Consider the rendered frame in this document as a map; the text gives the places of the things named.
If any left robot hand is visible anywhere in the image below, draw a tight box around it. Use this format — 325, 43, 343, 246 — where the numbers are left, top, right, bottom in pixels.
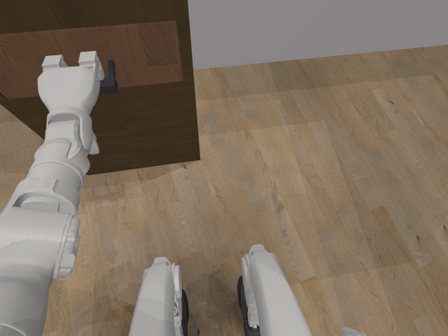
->
38, 51, 104, 155

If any left robot upper arm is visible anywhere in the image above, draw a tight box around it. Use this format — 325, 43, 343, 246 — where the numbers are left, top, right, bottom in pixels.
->
0, 206, 80, 336

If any handle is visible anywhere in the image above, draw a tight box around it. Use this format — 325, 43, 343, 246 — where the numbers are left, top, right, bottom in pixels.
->
99, 60, 118, 95

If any cabinet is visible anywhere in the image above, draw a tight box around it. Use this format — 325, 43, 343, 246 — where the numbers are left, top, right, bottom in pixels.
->
0, 0, 200, 175

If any left robot forearm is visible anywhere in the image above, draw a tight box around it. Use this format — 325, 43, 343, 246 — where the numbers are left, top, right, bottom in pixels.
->
0, 108, 92, 224

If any robot right foot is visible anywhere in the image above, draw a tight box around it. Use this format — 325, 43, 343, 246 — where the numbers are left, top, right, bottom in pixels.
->
238, 275, 260, 336

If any drawer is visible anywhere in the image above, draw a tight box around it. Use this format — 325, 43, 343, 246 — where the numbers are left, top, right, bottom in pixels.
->
0, 20, 183, 99

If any robot left thigh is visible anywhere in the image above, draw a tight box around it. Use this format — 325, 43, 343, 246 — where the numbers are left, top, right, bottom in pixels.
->
129, 262, 182, 336

